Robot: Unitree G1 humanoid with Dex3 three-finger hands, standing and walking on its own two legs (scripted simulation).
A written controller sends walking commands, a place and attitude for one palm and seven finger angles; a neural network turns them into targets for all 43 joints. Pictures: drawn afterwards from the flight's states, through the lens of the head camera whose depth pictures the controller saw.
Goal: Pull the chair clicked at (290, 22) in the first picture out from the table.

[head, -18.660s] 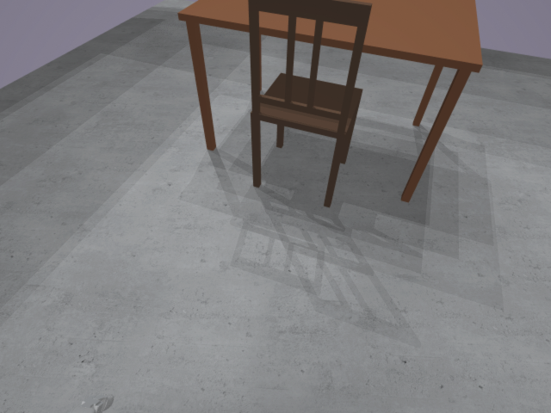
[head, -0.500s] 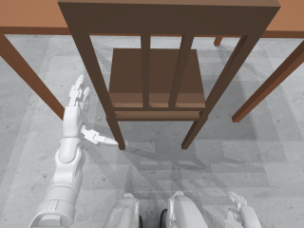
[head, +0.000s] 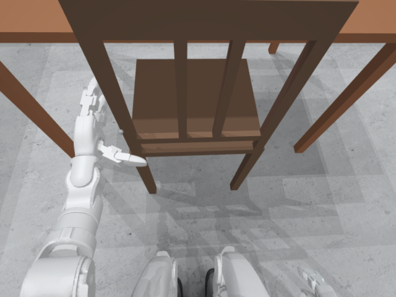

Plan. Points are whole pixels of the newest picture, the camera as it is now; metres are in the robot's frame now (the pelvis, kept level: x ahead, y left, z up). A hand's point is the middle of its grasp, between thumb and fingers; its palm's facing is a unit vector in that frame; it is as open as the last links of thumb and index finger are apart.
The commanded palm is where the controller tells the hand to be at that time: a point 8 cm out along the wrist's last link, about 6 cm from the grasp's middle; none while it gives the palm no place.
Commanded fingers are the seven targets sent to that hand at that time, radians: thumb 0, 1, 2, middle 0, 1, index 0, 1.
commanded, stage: push the fingers through the gap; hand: left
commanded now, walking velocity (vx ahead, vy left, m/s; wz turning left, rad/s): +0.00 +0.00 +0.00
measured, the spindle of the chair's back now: (181, 98) +0.51 +0.03 +0.03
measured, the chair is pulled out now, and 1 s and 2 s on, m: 0.00 0.00 0.00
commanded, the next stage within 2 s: hook a spindle and tug to test in 0.82 s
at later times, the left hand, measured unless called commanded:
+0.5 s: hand (127, 113) +0.48 +0.15 +0.02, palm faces +0.07 -1.00 -0.01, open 16.9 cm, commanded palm +0.45 +0.19 +0.02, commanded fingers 0.00 -0.50 0.30 -0.06 -0.08 -0.06 -0.08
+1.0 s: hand (126, 112) +0.48 +0.15 +0.02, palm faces +0.07 -1.00 -0.03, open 16.9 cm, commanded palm +0.45 +0.19 +0.02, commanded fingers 0.00 -0.50 0.30 -0.15 -0.35 -0.15 -0.35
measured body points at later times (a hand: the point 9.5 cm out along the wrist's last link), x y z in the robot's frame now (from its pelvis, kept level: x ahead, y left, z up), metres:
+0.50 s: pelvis +0.00 +0.01 +0.00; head +0.16 +0.01 +0.42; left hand +0.47 +0.20 +0.02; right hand +0.05 -0.26 -0.13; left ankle +0.01 +0.07 -0.63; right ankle +0.03 -0.09 -0.63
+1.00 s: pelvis +0.00 +0.00 +0.00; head +0.16 +0.01 +0.42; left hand +0.47 +0.20 +0.02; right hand +0.06 -0.26 -0.13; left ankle +0.01 +0.07 -0.63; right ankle +0.03 -0.09 -0.63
